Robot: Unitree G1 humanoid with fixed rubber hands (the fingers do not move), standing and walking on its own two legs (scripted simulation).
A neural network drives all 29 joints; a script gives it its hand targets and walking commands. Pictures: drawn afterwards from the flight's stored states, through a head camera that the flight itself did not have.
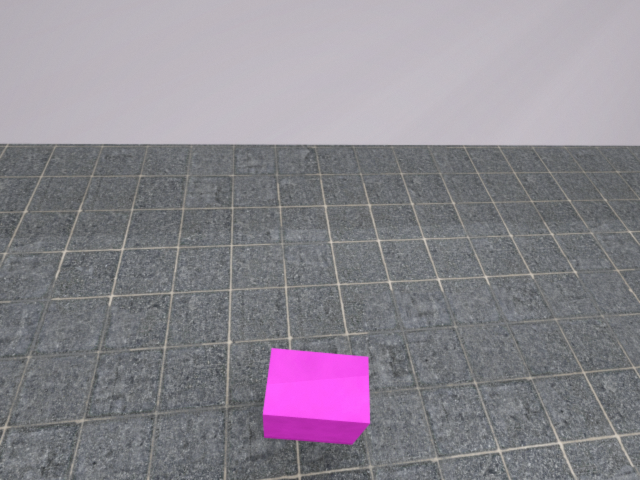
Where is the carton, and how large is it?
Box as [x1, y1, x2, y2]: [263, 348, 369, 444]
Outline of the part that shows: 272,348 263,409 264,437 351,444 369,423 367,357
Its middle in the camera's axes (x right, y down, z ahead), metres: -0.01 +0.45 +1.07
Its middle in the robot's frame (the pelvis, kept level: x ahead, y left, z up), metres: +0.39 -0.02 -0.65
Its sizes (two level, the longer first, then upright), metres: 0.256 0.163 0.260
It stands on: the floor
